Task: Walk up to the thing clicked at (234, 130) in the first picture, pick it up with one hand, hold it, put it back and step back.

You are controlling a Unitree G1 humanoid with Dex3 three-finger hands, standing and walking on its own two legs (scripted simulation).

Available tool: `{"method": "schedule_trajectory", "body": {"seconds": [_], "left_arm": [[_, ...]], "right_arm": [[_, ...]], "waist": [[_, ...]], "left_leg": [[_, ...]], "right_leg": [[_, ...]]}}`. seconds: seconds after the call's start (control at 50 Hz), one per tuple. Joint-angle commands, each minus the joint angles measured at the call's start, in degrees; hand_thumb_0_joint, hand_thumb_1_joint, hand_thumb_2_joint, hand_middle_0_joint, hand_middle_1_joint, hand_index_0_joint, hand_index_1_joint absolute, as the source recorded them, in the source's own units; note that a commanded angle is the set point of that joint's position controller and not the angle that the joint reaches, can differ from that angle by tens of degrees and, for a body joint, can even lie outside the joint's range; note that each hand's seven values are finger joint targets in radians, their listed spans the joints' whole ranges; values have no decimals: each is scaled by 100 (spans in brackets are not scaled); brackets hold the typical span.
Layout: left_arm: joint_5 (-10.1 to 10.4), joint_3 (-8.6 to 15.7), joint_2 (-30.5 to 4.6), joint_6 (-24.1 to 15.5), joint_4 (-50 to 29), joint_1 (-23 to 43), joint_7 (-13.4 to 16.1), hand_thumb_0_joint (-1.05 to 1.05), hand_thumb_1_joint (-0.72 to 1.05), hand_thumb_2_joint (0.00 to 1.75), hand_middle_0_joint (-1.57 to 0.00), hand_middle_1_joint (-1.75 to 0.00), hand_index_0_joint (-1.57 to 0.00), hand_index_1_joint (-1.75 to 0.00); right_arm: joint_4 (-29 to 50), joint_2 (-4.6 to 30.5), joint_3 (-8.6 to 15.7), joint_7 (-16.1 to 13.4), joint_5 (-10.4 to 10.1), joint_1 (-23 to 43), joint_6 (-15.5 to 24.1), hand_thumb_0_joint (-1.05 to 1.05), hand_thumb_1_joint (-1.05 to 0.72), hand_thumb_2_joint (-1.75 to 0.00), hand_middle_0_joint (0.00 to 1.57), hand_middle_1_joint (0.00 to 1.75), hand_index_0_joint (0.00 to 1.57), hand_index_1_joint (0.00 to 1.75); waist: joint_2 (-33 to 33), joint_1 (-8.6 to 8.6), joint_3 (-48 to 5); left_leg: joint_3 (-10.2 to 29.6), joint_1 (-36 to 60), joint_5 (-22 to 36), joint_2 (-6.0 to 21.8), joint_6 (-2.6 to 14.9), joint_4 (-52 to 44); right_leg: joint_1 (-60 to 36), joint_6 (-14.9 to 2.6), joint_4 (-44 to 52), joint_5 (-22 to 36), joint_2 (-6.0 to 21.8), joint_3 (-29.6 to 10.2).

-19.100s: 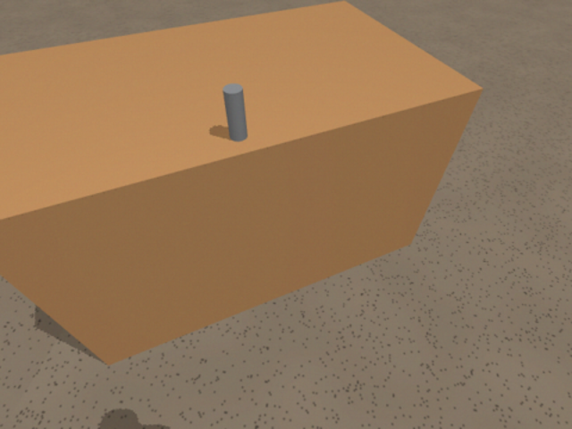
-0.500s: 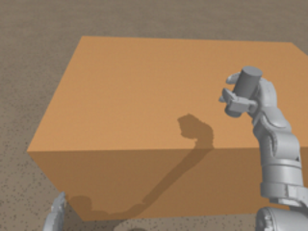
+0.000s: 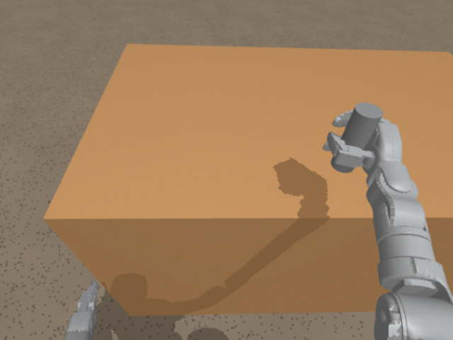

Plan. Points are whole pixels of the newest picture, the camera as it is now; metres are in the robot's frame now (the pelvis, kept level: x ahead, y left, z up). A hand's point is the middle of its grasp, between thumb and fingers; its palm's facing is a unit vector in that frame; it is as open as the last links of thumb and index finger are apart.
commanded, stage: lower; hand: right
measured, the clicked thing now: (354, 140) +0.42 -0.20 +0.16
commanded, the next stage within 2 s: loosen in 1.50 s
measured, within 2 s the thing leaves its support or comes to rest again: rests again in 1.28 s
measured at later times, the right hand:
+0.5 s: hand (331, 161) +0.42 -0.18 +0.10, palm faces +0.12 +0.99 +0.01, open 5.4 cm
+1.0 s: hand (325, 170) +0.43 -0.18 +0.06, palm faces +0.11 +0.99 +0.01, open 5.4 cm
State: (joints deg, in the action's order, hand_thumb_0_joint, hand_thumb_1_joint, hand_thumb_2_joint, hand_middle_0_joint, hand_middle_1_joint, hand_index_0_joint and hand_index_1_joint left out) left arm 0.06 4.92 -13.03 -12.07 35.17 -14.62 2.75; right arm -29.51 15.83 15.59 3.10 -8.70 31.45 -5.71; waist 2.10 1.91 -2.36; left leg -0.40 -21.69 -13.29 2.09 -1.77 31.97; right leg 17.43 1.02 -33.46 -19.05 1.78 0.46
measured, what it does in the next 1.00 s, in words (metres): stands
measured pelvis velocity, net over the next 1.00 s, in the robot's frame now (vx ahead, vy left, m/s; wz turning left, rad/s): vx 0.00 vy -0.01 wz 0.01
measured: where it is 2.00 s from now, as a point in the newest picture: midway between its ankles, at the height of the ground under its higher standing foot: outside the picture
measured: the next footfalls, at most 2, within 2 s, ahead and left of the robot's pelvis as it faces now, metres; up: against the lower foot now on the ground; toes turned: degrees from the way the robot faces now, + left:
none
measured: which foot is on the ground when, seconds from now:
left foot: down 0.00-1.00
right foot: down 0.00-1.00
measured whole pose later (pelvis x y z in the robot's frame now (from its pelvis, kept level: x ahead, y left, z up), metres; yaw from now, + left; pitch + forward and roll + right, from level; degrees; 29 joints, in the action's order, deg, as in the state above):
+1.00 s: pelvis +0.00 -0.01 -0.02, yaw +1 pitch +10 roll +1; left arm -0.3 4.1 -12.8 -6.7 23.5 -17.3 2.3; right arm -48.0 16.1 17.4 4.2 -6.9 33.0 15.1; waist 0.1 4.9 -4.4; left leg 0.5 -34.5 -16.3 1.8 -2.1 41.1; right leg 30.4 0.7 -43.8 -23.2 2.1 0.9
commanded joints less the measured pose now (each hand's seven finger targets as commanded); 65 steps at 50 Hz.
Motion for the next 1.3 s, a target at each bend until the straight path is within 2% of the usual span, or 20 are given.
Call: {"method": "schedule_trajectory", "body": {"seconds": [0.0, 0.04, 0.14, 0.18, 0.22, 0.24, 0.28, 0.32, 0.44, 0.46, 0.48, 0.54, 0.72, 0.8, 0.86, 0.9, 0.96, 1.0, 1.12, 1.28], "left_arm": [[51, 141, -651, -241, -1105, 544, 32, 0, -53, 4, -5, -5, -6, -5], [48, 353, -749, -154, -739, 311, 66, 0, -54, 5, -6, -5, -6, -5], [77, 218, -728, -108, -1304, 540, 52, 0, -54, 5, -5, -5, -5, -5], [56, 358, -814, 21, -873, 83, 58, 0, -54, 5, -5, -5, -5, -5], [63, 168, -650, 1, -1321, 415, 27, 0, -54, 5, -5, -5, -5, -5], [68, 168, -572, 91, -885, 33, 19, 0, -54, 5, -5, -5, -5, -5], [69, 285, -805, 52, -1596, 565, 41, 0, -54, 5, -5, -5, -5, -5], [43, 447, -891, 163, -968, -91, 64, 0, -54, 5, -5, -5, -5, -5], [47, 190, -742, 98, -1857, 582, 91, 0, -55, 6, -5, -5, -5, -5], [24, 370, -786, 188, -1038, -109, 119, 0, -54, 6, -5, -5, -5, -5], [40, 202, -668, 185, -1450, 10, 83, 0, -54, 5, -5, -5, -5, -5], [12, 454, -897, 205, -1320, 32, 107, 0, -55, 6, -5, -5, -5, -5], [24, 361, -868, 200, -1865, 203, 77, 0, -55, 6, -5, -5, -5, -5], [30, 272, -695, 248, -1572, -233, 52, 0, -55, 6, -5, -5, -5, -6], [5, 378, -917, 185, -2149, 213, 45, 0, -54, 5, -5, -5, -5, -5], [8, 161, -628, 219, -1999, -264, 2, 0, -55, 6, -5, -5, -5, -6], [-9, 385, -915, 243, -2049, -232, 28, 0, -56, 6, -5, -5, -5, -6], [-15, 481, -950, 220, -2163, -184, 16, 0, -56, 7, -5, -5, -4, -6], [-16, 383, -854, 204, -2353, -195, -4, 0, -56, 6, -5, -5, -5, -6], [-78, 344, -846, 231, -2504, -352, -56, 0, -56, 6, -5, -5, -4, -6]], "right_arm": [[1366, 1255, 238, -12, -53, 2758, 616, 0, -66, -132, 142, 143, 142, 143], [925, 1269, 283, -4, -49, 2509, 654, 0, -66, -133, 143, 145, 144, 145], [909, 1054, 143, 62, -89, 2466, 900, 0, -64, -133, 142, 145, 143, 145], [366, 1272, 376, 69, -74, 2133, 976, 0, -63, -133, 142, 145, 142, 145], [653, 1059, 157, 96, -68, 2488, 1152, 0, -66, -133, 143, 145, 143, 145], [333, 1112, 251, 86, -79, 2214, 1179, 0, -65, -134, 143, 146, 144, 146], [950, 1269, 275, 70, -75, 2729, 1396, 0, -69, -133, 144, 145, 144, 145], [225, 1267, 349, 50, -23, 2263, 1419, 0, -67, -135, 144, 146, 144, 146], [659, 1206, 249, 39, -25, 2716, 1840, 0, -67, -134, 143, 145, 143, 145], [-66, 1221, 321, 13, 24, 2327, 1794, 0, -66, -134, 143, 146, 144, 146], [168, 1147, 272, 14, -11, 2347, 1869, 0, -65, -134, 143, 145, 143, 145], [-19, 1314, 365, 12, 61, 2491, 1976, 0, -66, -135, 143, 146, 144, 146], [-255, 1101, 246, 87, 58, 2579, 2295, 0, -65, -137, 145, 148, 145, 148], [-629, 1127, 302, 109, 61, 2383, 2331, 0, -66, -137, 144, 148, 145, 148], [-39, 1322, 373, 67, 77, 2933, 2482, 0, -65, -137, 144, 148, 145, 148], [-636, 900, 168, 99, 104, 2498, 2470, 0, -64, -137, 144, 148, 145, 148], [-613, 1339, 428, 78, 127, 2624, 2535, 0, -67, -136, 144, 147, 145, 147], [-513, 1219, 388, 82, 122, 2768, 2579, 0, -66, -136, 144, 148, 145, 148], [-928, 1132, 326, 59, 171, 2681, 2687, 0, -67, -134, 141, 145, 142, 145], [-912, 1242, 485, 125, 172, 2830, 2848, 0, -66, -135, 142, 146, 143, 146]], "waist": [[-163, 2, -1970], [-203, 75, -1668], [-388, 92, -1851], [-310, 142, -1652], [-175, 138, -1988], [-199, 91, -1505], [-125, 119, -2068], [-160, 210, -1675], [-150, 152, -2404], [-84, 209, -1892], [-136, 189, -1845], [13, 245, -2129], [-136, 325, -2427], [-92, 293, -1932], [9, 276, -2494], [-75, 374, -2228], [-39, 316, -2390], [-54, 387, -2462], [-138, 390, -2249], [33, 410, -2515]], "left_leg": [[-175, 983, 1416, -140, 121, -242], [-171, 853, 1320, -143, 118, -268], [-216, 779, 1460, -201, 119, -190], [-181, 760, 1499, -183, 136, -182], [-144, 791, 1661, -176, 140, -107], [-154, 686, 1472, -175, 135, -144], [-119, 769, 1409, -166, 141, -118], [-115, 564, 1299, -171, 151, -114], [-132, 682, 1455, -186, 135, 65], [-129, 389, 1334, -197, 157, 105], [-122, 480, 1367, -194, 148, 95], [-70, 398, 1399, -171, 168, 221], [-72, 262, 1462, -185, 160, 474], [-71, 12, 1201, -183, 148, 482], [-90, 36, 1137, -202, 162, 557], [-140, -191, 1128, -251, 176, 643], [-92, -55, 1301, -208, 180, 703], [-58, -61, 1350, -192, 175, 741], [-93, -344, 725, -223, 161, 770], [-51, -452, 1024, -211, 191, 1030]], "right_leg": [[-398, -119, 423, 1601, -131, 26], [-265, -130, 429, 1461, -141, 42], [-349, -112, 389, 1730, -77, 4], [-174, -118, 348, 1706, -106, 34], [-341, -95, 277, 1928, -104, 57], [-74, -115, 303, 1689, -122, 67], [-282, -113, 288, 1607, -107, 54], [-114, -125, 268, 1470, -109, 43], [-217, -102, 50, 1670, -80, 33], [-2, -93, 46, 1568, -75, 35], [110, -101, 43, 1578, -94, 34], [162, -101, -85, 1556, -94, 43], [314, -102, -311, 1616, -79, 14], [636, -127, -352, 1336, -104, 30], [400, -92, -384, 1405, -57, -17], [470, -61, -447, 1606, -27, -64], [550, -72, -532, 1659, -67, -15], [644, -100, -588, 1523, -86, 4], [898, -114, -596, 888, -59, -44], [1060, -87, -870, 1265, -85, -22]]}}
